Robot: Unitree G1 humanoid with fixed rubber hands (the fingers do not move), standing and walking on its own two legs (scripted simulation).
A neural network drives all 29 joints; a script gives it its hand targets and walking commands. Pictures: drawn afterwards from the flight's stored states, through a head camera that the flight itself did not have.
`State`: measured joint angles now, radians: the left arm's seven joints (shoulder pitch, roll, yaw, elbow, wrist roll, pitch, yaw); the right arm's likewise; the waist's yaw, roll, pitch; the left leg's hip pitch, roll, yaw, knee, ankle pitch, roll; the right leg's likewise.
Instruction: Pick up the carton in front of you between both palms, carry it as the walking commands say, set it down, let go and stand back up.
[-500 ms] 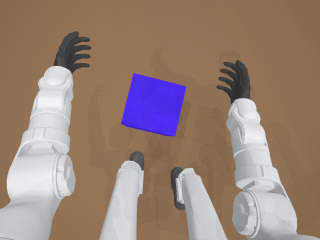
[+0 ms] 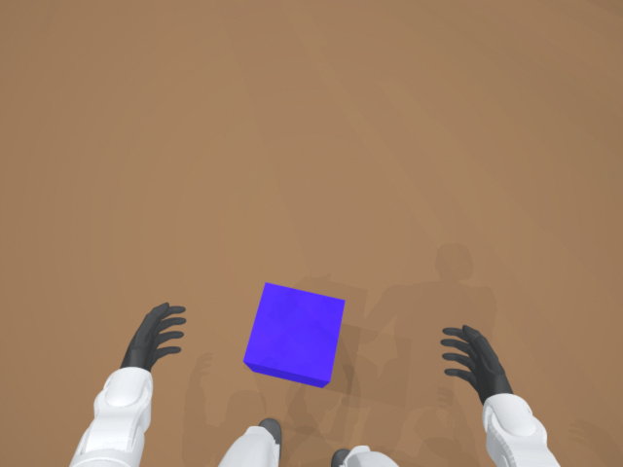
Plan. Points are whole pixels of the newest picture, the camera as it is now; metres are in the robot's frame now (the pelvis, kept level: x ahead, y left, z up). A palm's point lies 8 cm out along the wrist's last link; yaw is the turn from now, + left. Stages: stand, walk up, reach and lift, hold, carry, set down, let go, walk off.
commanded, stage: let go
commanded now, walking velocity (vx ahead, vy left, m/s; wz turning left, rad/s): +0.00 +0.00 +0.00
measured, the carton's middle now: (295, 338) +0.37 +0.02 -0.63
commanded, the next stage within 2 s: stand in 0.66 s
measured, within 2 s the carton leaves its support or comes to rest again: neither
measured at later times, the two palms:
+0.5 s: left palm (127, 438) +0.16 +0.21 -0.05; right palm (530, 421) +0.18 -0.25 -0.04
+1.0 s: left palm (66, 451) +0.15 +0.29 -0.07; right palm (559, 429) +0.17 -0.29 -0.06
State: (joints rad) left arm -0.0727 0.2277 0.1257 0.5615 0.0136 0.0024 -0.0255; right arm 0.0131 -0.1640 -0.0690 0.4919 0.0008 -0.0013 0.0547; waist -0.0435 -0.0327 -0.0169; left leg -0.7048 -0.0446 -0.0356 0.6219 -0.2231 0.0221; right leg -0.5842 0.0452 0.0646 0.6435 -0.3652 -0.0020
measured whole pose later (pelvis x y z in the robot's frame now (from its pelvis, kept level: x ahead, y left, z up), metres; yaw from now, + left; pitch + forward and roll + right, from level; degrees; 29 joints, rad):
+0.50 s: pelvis +0.01 -0.02 +0.02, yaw +0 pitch -4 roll +1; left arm 0.23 0.22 0.05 0.41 0.01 0.12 -0.08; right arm 0.20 -0.19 -0.04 0.44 -0.02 0.11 0.06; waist 0.00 -0.04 0.11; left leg -0.16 -0.04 -0.04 0.42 -0.19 0.00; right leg -0.05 0.04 0.06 0.45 -0.34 -0.04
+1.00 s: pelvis +0.03 +0.00 +0.02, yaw -1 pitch +0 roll +0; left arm 0.24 0.35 0.06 0.66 0.03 0.02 0.01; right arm 0.14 -0.33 -0.04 0.76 -0.04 0.00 -0.02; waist 0.01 -0.02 0.00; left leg -0.25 -0.04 -0.02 0.53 -0.27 0.02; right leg -0.12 0.04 0.09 0.49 -0.37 -0.02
